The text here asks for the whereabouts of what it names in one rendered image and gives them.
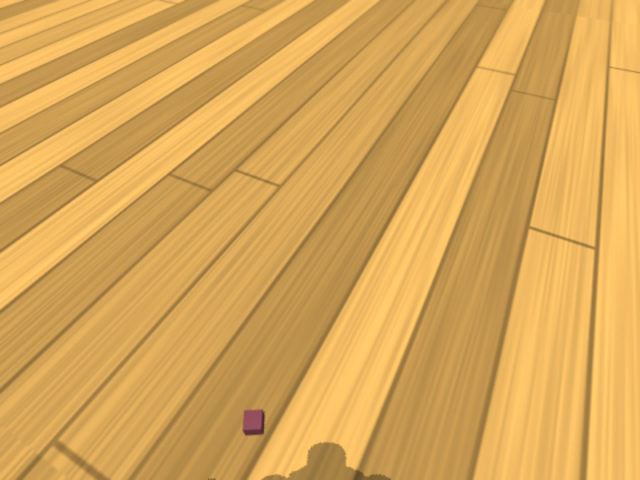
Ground cube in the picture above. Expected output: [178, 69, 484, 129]
[243, 409, 264, 435]

